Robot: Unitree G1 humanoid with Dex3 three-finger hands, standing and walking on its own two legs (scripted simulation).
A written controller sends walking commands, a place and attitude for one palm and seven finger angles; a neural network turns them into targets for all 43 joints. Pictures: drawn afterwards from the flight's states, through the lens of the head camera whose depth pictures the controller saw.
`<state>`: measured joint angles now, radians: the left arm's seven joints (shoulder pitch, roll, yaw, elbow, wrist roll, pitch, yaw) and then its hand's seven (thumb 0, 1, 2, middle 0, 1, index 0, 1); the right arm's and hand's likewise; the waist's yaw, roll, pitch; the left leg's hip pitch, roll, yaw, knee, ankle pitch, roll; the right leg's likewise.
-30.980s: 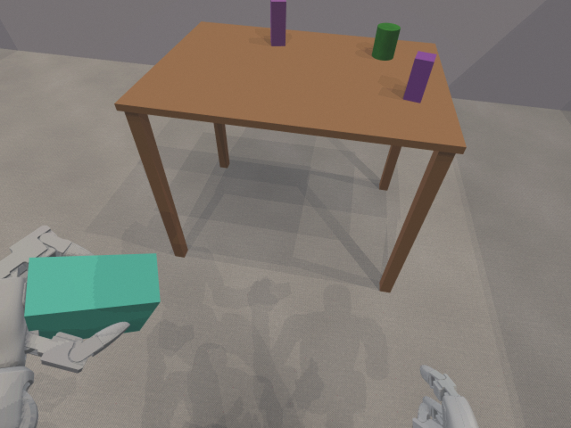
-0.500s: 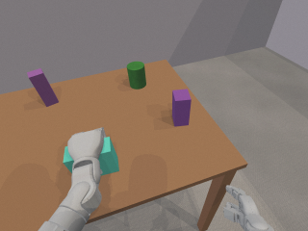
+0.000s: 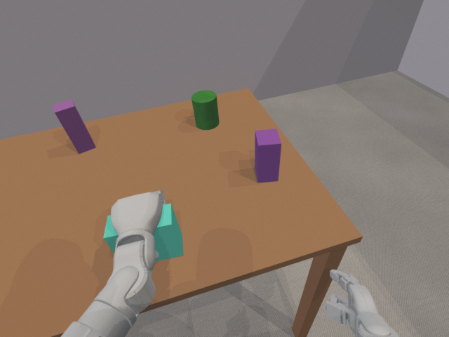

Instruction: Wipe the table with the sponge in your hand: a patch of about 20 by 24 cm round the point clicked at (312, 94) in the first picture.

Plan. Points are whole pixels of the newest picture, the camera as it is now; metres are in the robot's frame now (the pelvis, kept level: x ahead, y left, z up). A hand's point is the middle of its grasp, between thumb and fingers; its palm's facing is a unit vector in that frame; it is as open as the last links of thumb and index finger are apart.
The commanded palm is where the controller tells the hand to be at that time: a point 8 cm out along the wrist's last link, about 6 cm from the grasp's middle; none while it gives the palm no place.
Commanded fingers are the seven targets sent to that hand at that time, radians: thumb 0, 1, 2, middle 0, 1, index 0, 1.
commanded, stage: slide across to the third lane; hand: left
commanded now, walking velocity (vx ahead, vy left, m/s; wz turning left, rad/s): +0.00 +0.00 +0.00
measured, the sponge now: (149, 241) +0.29 +0.21 +0.01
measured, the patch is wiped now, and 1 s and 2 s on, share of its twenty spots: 0.75 0.75 0.95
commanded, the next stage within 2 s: wipe forward along the third lane in 0.40 s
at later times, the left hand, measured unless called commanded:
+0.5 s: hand (176, 224) +0.31 +0.15 +0.04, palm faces -0.01 -0.05 -1.00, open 9.8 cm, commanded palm +0.28 +0.12 +0.09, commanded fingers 0.00 0.10 1.30 -1.20 -1.60 -1.20 -1.60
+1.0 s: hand (181, 208) +0.35 +0.15 +0.04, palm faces -0.05 -0.04 -1.00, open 9.7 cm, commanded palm +0.33 +0.15 +0.07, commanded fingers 0.00 0.10 1.30 -1.20 -1.60 -1.20 -1.60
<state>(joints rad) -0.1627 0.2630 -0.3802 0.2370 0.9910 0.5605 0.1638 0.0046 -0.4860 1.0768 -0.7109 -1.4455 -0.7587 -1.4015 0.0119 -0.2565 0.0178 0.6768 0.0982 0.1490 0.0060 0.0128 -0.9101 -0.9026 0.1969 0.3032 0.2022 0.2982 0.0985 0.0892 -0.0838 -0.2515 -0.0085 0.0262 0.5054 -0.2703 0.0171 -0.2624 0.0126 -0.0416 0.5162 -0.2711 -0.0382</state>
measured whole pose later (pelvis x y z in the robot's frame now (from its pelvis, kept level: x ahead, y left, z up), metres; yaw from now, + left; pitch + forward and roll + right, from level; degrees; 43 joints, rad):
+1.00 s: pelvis -0.03 -0.03 +0.00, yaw -1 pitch +4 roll +1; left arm -0.57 0.15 -0.31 0.81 0.96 0.52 0.26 -0.01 -0.51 1.08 -0.76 -1.40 -0.81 -1.34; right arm 0.08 -0.25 0.01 0.75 0.10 0.16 -0.05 0.01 -0.91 -0.90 0.20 0.30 0.20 0.30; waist 0.03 0.06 -0.12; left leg -0.36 0.02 0.02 0.52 -0.23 -0.01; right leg -0.38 0.04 -0.04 0.54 -0.23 -0.07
